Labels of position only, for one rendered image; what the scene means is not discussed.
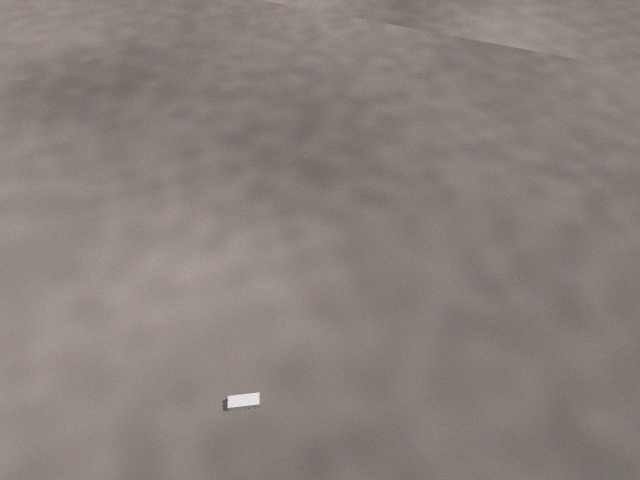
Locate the small box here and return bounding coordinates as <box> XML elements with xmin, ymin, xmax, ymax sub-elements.
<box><xmin>227</xmin><ymin>392</ymin><xmax>261</xmax><ymax>411</ymax></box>

